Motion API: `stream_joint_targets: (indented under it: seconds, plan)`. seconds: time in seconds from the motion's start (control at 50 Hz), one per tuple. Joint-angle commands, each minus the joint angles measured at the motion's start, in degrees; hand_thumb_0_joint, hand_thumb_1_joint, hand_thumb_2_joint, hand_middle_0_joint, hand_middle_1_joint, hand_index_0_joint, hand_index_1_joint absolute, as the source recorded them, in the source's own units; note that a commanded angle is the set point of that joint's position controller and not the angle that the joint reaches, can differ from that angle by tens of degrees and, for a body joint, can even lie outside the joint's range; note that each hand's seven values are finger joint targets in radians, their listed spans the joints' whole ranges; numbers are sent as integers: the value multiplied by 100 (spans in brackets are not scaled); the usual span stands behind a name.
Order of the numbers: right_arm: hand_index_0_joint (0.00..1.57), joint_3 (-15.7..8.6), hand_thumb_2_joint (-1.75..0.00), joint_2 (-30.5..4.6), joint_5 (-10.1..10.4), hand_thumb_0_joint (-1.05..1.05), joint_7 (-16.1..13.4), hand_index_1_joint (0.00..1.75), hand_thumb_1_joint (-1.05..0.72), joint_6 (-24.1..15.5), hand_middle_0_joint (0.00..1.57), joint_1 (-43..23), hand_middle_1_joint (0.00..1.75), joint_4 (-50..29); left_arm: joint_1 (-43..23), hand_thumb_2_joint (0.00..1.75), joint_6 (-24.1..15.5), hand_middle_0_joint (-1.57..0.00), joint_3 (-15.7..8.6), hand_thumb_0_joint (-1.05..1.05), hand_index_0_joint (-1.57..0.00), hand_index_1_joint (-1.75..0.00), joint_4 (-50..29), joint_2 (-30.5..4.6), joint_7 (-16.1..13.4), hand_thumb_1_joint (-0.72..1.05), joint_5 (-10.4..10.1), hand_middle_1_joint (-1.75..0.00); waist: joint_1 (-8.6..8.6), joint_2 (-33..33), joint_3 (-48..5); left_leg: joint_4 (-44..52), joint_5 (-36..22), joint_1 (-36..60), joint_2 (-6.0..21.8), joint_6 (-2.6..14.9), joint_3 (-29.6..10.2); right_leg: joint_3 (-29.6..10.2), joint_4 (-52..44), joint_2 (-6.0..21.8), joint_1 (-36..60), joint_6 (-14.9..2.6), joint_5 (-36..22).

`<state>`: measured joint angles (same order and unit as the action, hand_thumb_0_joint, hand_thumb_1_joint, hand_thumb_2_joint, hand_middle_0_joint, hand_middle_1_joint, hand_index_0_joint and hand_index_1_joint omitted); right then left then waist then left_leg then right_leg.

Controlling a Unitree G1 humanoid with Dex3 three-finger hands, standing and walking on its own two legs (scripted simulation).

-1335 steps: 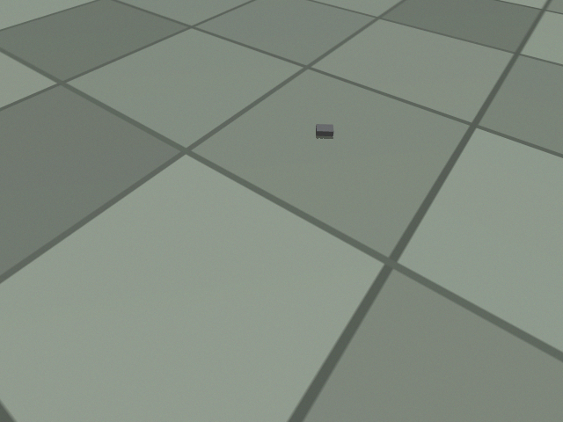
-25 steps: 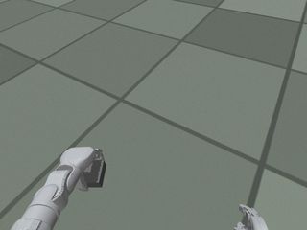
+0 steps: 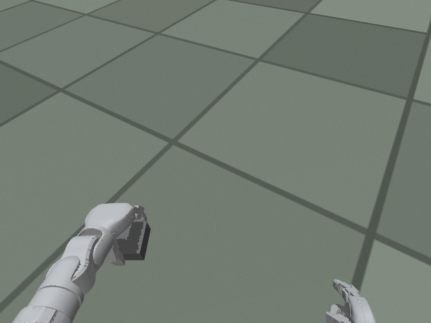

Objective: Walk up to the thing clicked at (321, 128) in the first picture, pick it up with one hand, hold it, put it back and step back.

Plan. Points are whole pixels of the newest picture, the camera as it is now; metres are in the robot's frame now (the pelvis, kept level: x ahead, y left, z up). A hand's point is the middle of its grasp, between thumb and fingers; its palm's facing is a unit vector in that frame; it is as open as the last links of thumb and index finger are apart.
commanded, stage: hold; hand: left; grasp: from above
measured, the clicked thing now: (122, 240) +0.30 +0.23 -0.06
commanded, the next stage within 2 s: crouch in 0.50 s
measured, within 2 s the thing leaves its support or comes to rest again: neither
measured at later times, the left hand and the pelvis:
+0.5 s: hand (119, 232) +0.30 +0.22 -0.03, palm faces -0.46 -0.04 -0.89, open 9.9 cm; pelvis +0.02 +0.00 +0.00, yaw +0 degrees
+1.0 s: hand (127, 245) +0.31 +0.23 -0.12, palm faces -0.45 +0.04 -0.89, open 9.9 cm; pelvis +0.00 +0.00 -0.03, yaw +1 degrees
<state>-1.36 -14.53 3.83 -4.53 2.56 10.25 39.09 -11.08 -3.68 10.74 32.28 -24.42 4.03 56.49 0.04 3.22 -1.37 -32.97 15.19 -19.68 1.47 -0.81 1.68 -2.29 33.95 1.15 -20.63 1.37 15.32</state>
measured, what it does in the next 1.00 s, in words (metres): stands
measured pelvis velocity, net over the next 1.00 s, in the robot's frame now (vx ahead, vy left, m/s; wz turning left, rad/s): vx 0.00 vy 0.00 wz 0.02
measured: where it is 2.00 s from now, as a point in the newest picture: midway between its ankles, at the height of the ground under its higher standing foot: outside the picture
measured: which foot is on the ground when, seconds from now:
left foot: down 0.00-1.00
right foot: down 0.00-1.00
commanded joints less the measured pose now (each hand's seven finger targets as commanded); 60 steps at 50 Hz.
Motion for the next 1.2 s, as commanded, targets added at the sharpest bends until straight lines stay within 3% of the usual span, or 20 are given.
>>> stream_joint_targets:
  seconds: [0.0, 0.12, 0.18, 0.24, 0.34, 0.36, 0.4, 0.48, 0.52, 0.54, 0.58, 0.6, 0.68, 0.74, 0.82, 0.9, 1.0, 1.08, 1.14, 1.18]
  plan:
    - [20, -240, -90, -696, -29, 0, -27, 30, -91, -255, 20, -543, 30, -817, -1941, 71, -77, -103, -754, 0, -107, -66, -1179, -1330, -202, 73, -6, -69, -41, -137, -1321, 523, -715, 771, -256, 139, 17, 141, -664, -271, 379, -157, -535]
    - [20, -242, -90, -685, -22, 0, -34, 30, -91, -223, 20, -496, 30, -812, -1889, 70, -94, -102, -701, 0, -106, -65, -1142, -1222, -217, 71, -44, -68, -22, -185, -1318, 547, -969, 891, -237, 133, 3, 168, -704, -290, 447, -150, -795]
    - [20, -256, -90, -696, -30, 0, -34, 30, -91, -191, 20, -484, 30, -810, -1728, 70, -102, -101, -795, 0, -104, -64, -1068, -1273, -263, 69, -7, -67, -51, -228, -1311, 548, -969, 878, -260, 138, 24, 157, -742, -267, 479, -144, -790]
    - [20, -274, -90, -699, -42, 0, -37, 30, -91, -165, 20, -451, 30, -751, -2144, 69, -120, -101, -770, 0, -105, -65, -1271, -1357, -298, 71, 69, -70, -29, -167, -1591, 488, -1306, 1040, -260, 135, 20, 161, -672, -267, 572, -131, -1141]
    - [20, -303, -90, -705, -15, 0, -35, 30, -90, -116, 20, -393, 30, -704, -2010, 71, -109, -103, -768, 0, -106, -62, -1059, -1256, -358, 71, 46, -65, -20, -149, -1521, 520, -1476, 1101, -237, 126, 11, 200, -669, -285, 580, -144, -1301]
    - [20, -308, -90, -701, -19, 0, -36, 30, -90, -109, 20, -387, 30, -695, -2139, 69, -106, -102, -670, 0, -105, -62, -1060, -1193, -366, 70, 69, -66, 26, -181, -1554, 504, -1488, 1106, -247, 130, 24, 186, -672, -278, 557, -134, -1345]
    - [20, -317, -90, -717, -21, 0, -31, 30, -90, -93, 20, -374, 30, -687, -1945, 67, -74, -99, -814, 0, -103, -62, -910, -1325, -411, 68, 112, -66, -38, -160, -1456, 521, -1464, 1057, -255, 125, 30, 190, -699, -265, 580, -143, -1304]
    - [20, -349, -90, -723, -27, 0, -4, 30, -90, -54, 20, -346, 30, -687, -2011, 70, -56, -103, -676, 0, -106, -63, -912, -1207, -373, 72, 128, -67, -22, -229, -1566, 493, -1718, 1076, -238, 135, 0, 221, -650, -270, 703, -141, -1552]
    - [20, -349, -90, -742, -26, 0, 2, 30, -90, -32, 20, -343, 30, -705, -2155, 71, -67, -103, -776, 0, -106, -62, -893, -1344, -402, 71, 132, -65, -31, -108, -1493, 531, -1589, 1058, -244, 123, 23, 199, -697, -257, 669, -155, -1428]
    - [20, -341, -90, -719, -28, 0, 6, 30, -90, -26, 20, -340, 30, -700, -2123, 72, -76, -103, -643, 0, -105, -61, -740, -1183, -380, 70, 110, -64, 33, -177, -1406, 541, -1543, 1065, -237, 127, 23, 197, -712, -259, 637, -151, -1382]
    - [20, -361, -91, -744, -25, 0, 9, 30, -93, -13, 20, -318, 30, -719, -1948, 62, -96, -101, -740, 0, -108, -64, -755, -1263, -366, 74, 103, -71, -37, -147, -1495, 538, -1629, 1091, -235, 126, 11, 211, -704, -257, 690, -153, -1444]
    - [20, -370, -89, -762, -31, 0, 17, 30, -88, -3, 20, -304, 30, -730, -2041, 64, -125, -93, -738, 0, -100, -63, -892, -1269, -368, 66, 77, -68, -38, -115, -1542, 539, -1633, 1109, -222, 113, 0, 216, -691, -266, 692, -166, -1421]
    - [20, -363, -90, -739, -37, 0, 24, 30, -89, 37, 20, -286, 30, -736, -1863, 74, -197, -102, -657, 0, -104, -63, -590, -1112, -447, 69, 152, -65, 26, -385, -1371, 494, -1566, 973, -231, 135, -4, 228, -682, -261, 609, -150, -1394]
    - [20, -362, -90, -731, -77, 0, 42, 30, -89, 76, 20, -213, 30, -689, -1966, 74, -321, -103, -653, 0, -104, -63, -254, -1058, -617, 68, 255, -64, 119, -483, -1209, 369, -1370, 730, -255, 154, -3, 201, -596, -217, 349, -137, -1287]
    - [20, -380, -90, -756, -190, 0, 106, 30, -89, 112, 20, -126, 30, -567, -2315, 75, -545, -104, -705, 0, -105, -63, 368, -1030, -1129, 69, 485, -65, 232, -431, -1163, -204, -1064, 99, -258, 121, -6, 229, -105, -205, -366, -155, -991]
    - [20, -473, -90, -817, -314, 0, 208, 30, -89, 113, 20, 173, 30, -448, -2855, 72, -625, -101, -676, 0, -103, -63, 867, -1051, -1700, 67, 907, -65, 332, -229, -1777, -1253, -820, -737, -252, 63, 4, 223, 825, -221, -1343, -183, -797]
    - [20, -563, -90, -932, -414, 0, 322, 30, -90, 115, 20, 455, 30, -414, -3826, 69, -560, -102, -639, 0, -104, -63, 1643, -1098, -2320, 68, 1218, -66, 507, -25, -2389, -2377, -226, -1968, -202, 81, -37, 250, 1895, -226, -2588, -212, -248]
    - [20, -573, -90, -988, -483, 0, 305, 30, -90, -4, 20, 601, 30, -300, -4426, 68, -440, -100, -683, 0, -104, -64, 2137, -1256, -2591, 68, 1274, -67, 586, 214, -2870, -3010, 424, -2867, -186, 73, -139, 320, 2665, -226, -3524, -248, 329]
    - [20, -579, -90, -1012, -543, 0, 257, 30, -90, -90, 20, 735, 30, -194, -4691, 65, -329, -100, -676, 0, -104, -60, 2443, -1253, -2655, 67, 1233, -63, 706, 324, -3387, -3548, 496, -3302, -144, 96, -245, 391, 3292, -244, -4140, -281, 434]
    - [20, -600, -90, -1038, -570, 0, 226, 30, -90, -155, 20, 802, 30, -146, -4929, 67, -290, -101, -794, 0, -104, -59, 2381, -1480, -2677, 67, 1229, -62, 691, 394, -3825, -3923, 519, -3627, -138, 116, -279, 412, 3679, -235, -4392, -296, 464]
